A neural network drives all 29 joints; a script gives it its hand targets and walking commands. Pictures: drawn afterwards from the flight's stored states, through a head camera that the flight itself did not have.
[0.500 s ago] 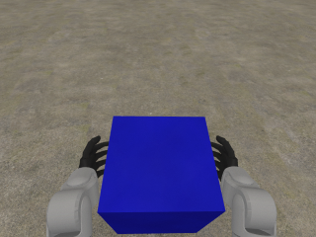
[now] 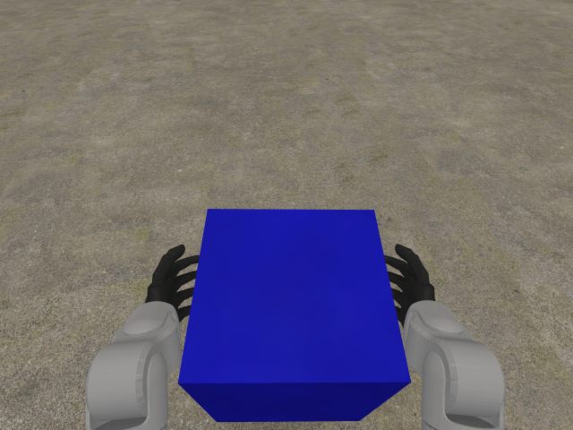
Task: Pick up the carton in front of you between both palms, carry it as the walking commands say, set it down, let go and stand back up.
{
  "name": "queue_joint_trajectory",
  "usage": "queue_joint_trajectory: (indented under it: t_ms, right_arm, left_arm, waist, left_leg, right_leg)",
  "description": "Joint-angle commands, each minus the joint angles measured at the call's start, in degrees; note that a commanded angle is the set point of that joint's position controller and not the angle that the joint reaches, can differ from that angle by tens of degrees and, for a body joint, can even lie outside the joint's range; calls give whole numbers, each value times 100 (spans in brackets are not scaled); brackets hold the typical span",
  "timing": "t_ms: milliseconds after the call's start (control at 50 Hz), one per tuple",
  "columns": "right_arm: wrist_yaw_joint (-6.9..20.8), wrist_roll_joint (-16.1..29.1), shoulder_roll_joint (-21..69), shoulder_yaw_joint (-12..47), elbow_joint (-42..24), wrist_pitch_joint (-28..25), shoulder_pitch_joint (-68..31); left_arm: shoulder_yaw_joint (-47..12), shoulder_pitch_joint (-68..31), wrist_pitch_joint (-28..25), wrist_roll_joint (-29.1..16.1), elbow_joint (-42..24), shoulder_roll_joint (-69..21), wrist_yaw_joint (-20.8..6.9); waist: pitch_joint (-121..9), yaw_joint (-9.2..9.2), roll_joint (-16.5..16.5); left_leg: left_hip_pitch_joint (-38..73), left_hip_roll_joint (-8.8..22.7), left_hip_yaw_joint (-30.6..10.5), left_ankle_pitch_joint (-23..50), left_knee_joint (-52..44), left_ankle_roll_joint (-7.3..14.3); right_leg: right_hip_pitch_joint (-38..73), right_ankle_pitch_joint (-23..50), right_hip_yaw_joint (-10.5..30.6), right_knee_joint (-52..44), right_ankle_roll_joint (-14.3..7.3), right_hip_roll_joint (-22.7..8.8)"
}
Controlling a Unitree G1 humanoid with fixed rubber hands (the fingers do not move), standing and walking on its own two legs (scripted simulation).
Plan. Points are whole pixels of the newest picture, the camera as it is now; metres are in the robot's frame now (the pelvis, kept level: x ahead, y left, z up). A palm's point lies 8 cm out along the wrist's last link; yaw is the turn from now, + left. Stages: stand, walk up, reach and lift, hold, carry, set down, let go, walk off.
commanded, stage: carry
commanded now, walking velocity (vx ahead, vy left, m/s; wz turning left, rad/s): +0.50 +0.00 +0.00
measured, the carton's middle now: (289, 323) +0.25 +0.00 +0.04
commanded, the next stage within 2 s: none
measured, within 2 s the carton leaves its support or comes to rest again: neither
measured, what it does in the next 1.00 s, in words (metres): walks ahead: left foot, then right foot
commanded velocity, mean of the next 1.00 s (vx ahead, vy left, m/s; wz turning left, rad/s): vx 0.11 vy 0.00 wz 0.00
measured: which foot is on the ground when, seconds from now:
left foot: up 0.00-0.02, down 0.04-0.52, up 0.54-0.72, down 0.74-1.00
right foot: down 0.00-0.08, up 0.10-0.50, down 0.52-1.00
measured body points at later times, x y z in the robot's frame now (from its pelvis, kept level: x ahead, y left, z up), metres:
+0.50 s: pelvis +0.32 +0.01 +0.00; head +0.32 +0.02 +0.45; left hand +0.57 +0.16 +0.10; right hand +0.58 -0.14 +0.10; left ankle +0.18 +0.10 -0.73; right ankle +0.46 -0.09 -0.72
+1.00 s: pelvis +0.46 +0.01 +0.00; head +0.44 +0.01 +0.45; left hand +0.72 +0.16 +0.09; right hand +0.72 -0.14 +0.09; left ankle +0.38 +0.12 -0.73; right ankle +0.47 -0.08 -0.73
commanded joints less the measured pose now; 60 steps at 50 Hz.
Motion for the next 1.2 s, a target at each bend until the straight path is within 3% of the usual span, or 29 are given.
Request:
queue_joint_trajectory:
  t_ms: [0,20,40,60,80,100,120,140,180,220,320,400,440,480,500,520,540,560,580,600,620,640,680,740,760,800,880,960,1180]
  right_arm:
    - [877,1874,4296,3737,-89,108,-2153]
    - [885,1853,4289,3667,9,111,-2045]
    - [902,1810,4272,3599,41,115,-1972]
    - [935,1817,4255,3540,183,74,-2045]
    - [973,1883,4538,3613,207,42,-1967]
    - [1022,1954,4751,3666,53,-9,-2097]
    - [1067,1986,5041,3740,49,-76,-2156]
    - [1102,2005,5226,3794,14,-148,-2246]
    - [1152,2040,5356,3891,29,-258,-2245]
    - [1199,2038,5279,3895,58,-325,-2067]
    - [1225,2009,4856,3830,-122,-357,-1907]
    - [1123,1871,4451,3657,-189,-228,-1744]
    - [1055,1794,4296,3585,-192,-139,-1735]
    - [1008,1753,4168,3543,-196,-41,-1842]
    - [991,1750,4086,3541,-177,3,-1915]
    - [974,1782,4028,3591,-201,63,-2006]
    - [962,1834,4099,3671,-230,123,-1996]
    - [981,1868,4209,3717,-238,142,-1980]
    - [1013,1931,4463,3830,-242,113,-2146]
    - [1047,1985,4739,3934,-249,63,-2327]
    - [1071,2013,4963,4008,-232,11,-2446]
    - [1080,2022,5102,4059,-196,-40,-2495]
    - [1080,1966,5238,4086,-119,-134,-2336]
    - [1070,1893,5172,4038,-157,-181,-2225]
    - [1060,1876,5102,4001,-189,-162,-2305]
    - [1045,1846,4840,3885,-73,-72,-2309]
    - [1027,1732,4466,3639,363,52,-1998]
    - [1047,1805,4629,3640,382,43,-2238]
    - [1045,1869,4741,3721,217,-12,-2289]
  left_arm:
    - [-3591,-2121,131,-1757,-213,-4193,-949]
    - [-3633,-2174,154,-1766,-252,-4204,-945]
    - [-3638,-2248,168,-1770,-255,-4182,-940]
    - [-3735,-2270,193,-1811,-383,-4276,-943]
    - [-3806,-2401,168,-1862,-372,-4400,-984]
    - [-3901,-2442,104,-1886,-285,-4732,-1026]
    - [-3942,-2446,28,-1882,-239,-4992,-1069]
    - [-3978,-2453,-51,-1877,-173,-5219,-1091]
    - [-4041,-2286,-186,-1794,-58,-5422,-1085]
    - [-4043,-2039,-287,-1670,34,-5423,-1045]
    - [-4065,-2014,-327,-1639,-209,-5173,-943]
    - [-4050,-2095,-140,-1747,-449,-4792,-903]
    - [-3980,-2099,-32,-1793,-460,-4584,-906]
    - [-3880,-2041,49,-1787,-416,-4430,-913]
    - [-3810,-2065,93,-1766,-385,-4349,-920]
    - [-3728,-2091,135,-1757,-348,-4263,-933]
    - [-3646,-2016,151,-1775,-165,-4304,-952]
    - [-3623,-1857,123,-1819,-59,-4462,-982]
    - [-3646,-1911,73,-1826,-58,-4715,-1023]
    - [-3659,-2005,18,-1833,-40,-4952,-1062]
    - [-3671,-2132,-36,-1857,-27,-5137,-1095]
    - [-3677,-2189,-83,-1860,-37,-5258,-1119]
    - [-3705,-2124,-148,-1848,-65,-5309,-1155]
    - [-3786,-2177,-182,-1844,-165,-5179,-1170]
    - [-3815,-2314,-161,-1856,-215,-5113,-1167]
    - [-3766,-2289,-69,-1824,-109,-4902,-1124]
    - [-3629,-2088,77,-1677,231,-4552,-1036]
    - [-3669,-2351,82,-1732,244,-4715,-1036]
    - [-3693,-2312,27,-1723,160,-4836,-1021]
  waist:
    - [-255,-27,-976]
    - [-633,-136,-712]
    - [-1047,-267,-169]
    - [-1669,-234,1525]
    - [-1504,-158,1753]
    - [-1455,-142,1309]
    - [-1466,-144,654]
    - [-1335,-120,276]
    - [-1318,-77,506]
    - [-1171,-78,670]
    - [-641,-77,842]
    - [-375,-113,980]
    - [-353,-106,995]
    - [-521,15,694]
    - [-692,37,414]
    - [-1249,42,-503]
    - [-1759,64,-1189]
    - [-1854,43,-1149]
    - [-1816,25,-990]
    - [-1731,1,-815]
    - [-1578,-14,-862]
    - [-1574,7,-965]
    - [-1733,2,-812]
    - [-1590,-43,-487]
    - [-1329,-33,-332]
    - [-1028,-21,-15]
    - [-1106,-24,122]
    - [-1088,-31,143]
    - [-1134,-42,80]
  left_leg:
    - [1138,-363,444,-162,-269,143]
    - [2237,-630,651,-458,-478,141]
    - [3490,-34,-171,-1002,-569,161]
    - [4848,1740,-3182,-2173,-1236,1020]
    - [4743,2018,-4181,-1105,-1919,1185]
    - [4499,1871,-3310,-222,-1715,1098]
    - [4207,1742,-2689,449,-1490,969]
    - [3783,1581,-2131,657,-1492,799]
    - [3360,1295,-1496,151,-1761,542]
    - [3305,1178,-1167,-40,-1977,553]
    - [3465,876,-256,2313,-1750,503]
    - [3471,751,150,3042,-1500,455]
    - [3410,751,198,2752,-1150,349]
    - [3064,537,409,2536,-208,63]
    - [2639,395,303,1843,309,-134]
    - [1782,152,81,-360,1343,-333]
    - [1142,-254,-364,-2911,2094,-406]
    - [1176,-223,-743,-3364,2226,-352]
    - [1257,-157,-931,-3387,2044,-247]
    - [1375,-26,-1015,-3323,1382,-150]
    - [1530,-28,-926,-3225,691,-98]
    - [1711,-168,-760,-2928,380,-87]
    - [1990,-187,-586,-2230,-66,-92]
    - [2446,112,-561,-843,-806,-178]
    - [2241,299,-745,-788,-852,-199]
    - [2127,466,-806,-195,-609,-163]
    - [2187,447,-777,1169,-326,-107]
    - [2245,443,-775,1571,-248,-84]
    - [2311,429,-834,1431,-264,14]
  right_leg:
    - [-178,4427,-63,910,-456,-1133]
    - [-524,4510,-326,2008,-309,-865]
    - [-1481,3264,-212,3328,-192,-691]
    - [-3306,1489,-17,5265,114,-26]
    - [-4120,-509,743,6194,44,261]
    - [-4237,-433,1160,6644,-112,-155]
    - [-4222,-175,1212,6565,-203,-363]
    - [-4153,117,1200,6182,-246,-551]
    - [-3862,592,986,5547,-208,-600]
    - [-3982,869,809,5080,-129,-563]
    - [-4149,1310,299,3483,76,-346]
    - [-3641,1973,-70,2244,41,-38]
    - [-3123,2345,-114,1815,-15,31]
    - [-1908,3090,-281,894,-35,191]
    - [-1105,3925,-10,785,-12,-164]
    - [143,6570,1106,1523,-393,-1379]
    - [885,7536,2061,1501,-1165,-2163]
    - [507,6601,2180,1127,-1322,-2188]
    - [145,5637,1969,904,-1243,-2045]
    - [-159,4846,1651,787,-1014,-1821]
    - [-452,4153,1381,662,-838,-1616]
    - [-575,3673,1265,574,-766,-1489]
    - [-650,3046,1018,641,-762,-1375]
    - [-1199,1950,643,757,-510,-1076]
    - [-1253,1909,564,898,-410,-960]
    - [-1357,2808,576,1233,-324,-823]
    - [-1285,3979,593,1835,-328,-836]
    - [-1425,3777,536,1990,-282,-778]
    - [-1419,3247,526,2047,-244,-778]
